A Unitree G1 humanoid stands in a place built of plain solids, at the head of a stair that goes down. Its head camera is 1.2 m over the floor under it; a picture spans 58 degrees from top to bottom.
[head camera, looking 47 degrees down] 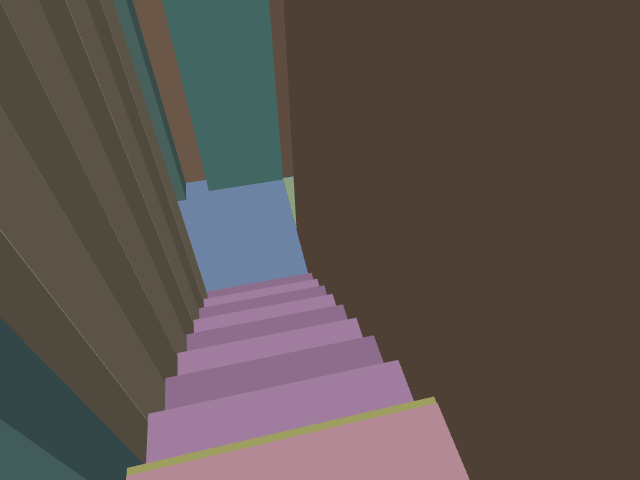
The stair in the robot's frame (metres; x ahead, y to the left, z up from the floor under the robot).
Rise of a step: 0.20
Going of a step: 0.22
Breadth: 0.85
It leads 13 degrees to the left of straight ahead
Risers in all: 9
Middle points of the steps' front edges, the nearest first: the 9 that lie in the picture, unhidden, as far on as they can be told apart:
0.42 0.09 0.00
0.64 0.14 -0.20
0.85 0.19 -0.40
1.07 0.24 -0.60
1.28 0.29 -0.80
1.50 0.34 -1.00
1.71 0.39 -1.20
1.93 0.43 -1.39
2.15 0.48 -1.59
